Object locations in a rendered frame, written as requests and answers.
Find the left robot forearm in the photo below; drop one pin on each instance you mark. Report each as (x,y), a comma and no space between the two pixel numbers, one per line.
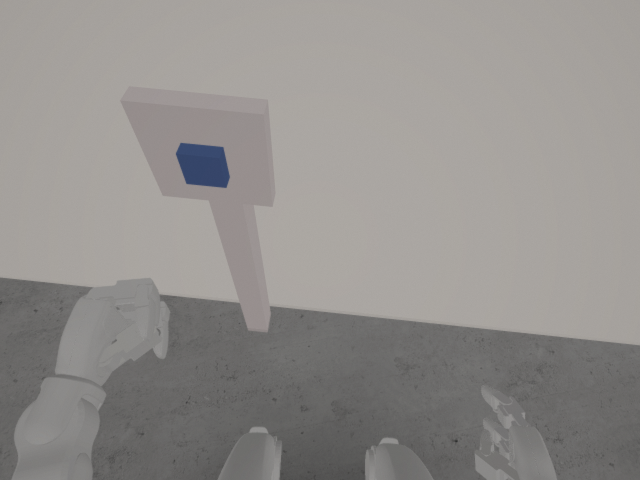
(55,434)

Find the left robot thigh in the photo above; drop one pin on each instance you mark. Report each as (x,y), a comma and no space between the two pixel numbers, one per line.
(256,456)

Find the panel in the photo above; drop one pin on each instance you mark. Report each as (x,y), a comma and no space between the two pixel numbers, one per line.
(162,119)

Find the robot left hand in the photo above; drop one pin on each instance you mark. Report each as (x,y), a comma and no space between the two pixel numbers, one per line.
(85,348)

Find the button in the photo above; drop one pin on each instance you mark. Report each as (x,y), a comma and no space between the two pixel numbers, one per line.
(203,165)

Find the robot right shin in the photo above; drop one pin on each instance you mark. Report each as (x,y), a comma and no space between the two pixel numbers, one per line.
(389,440)

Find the robot right hand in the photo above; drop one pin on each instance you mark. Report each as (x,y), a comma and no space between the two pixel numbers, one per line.
(522,452)

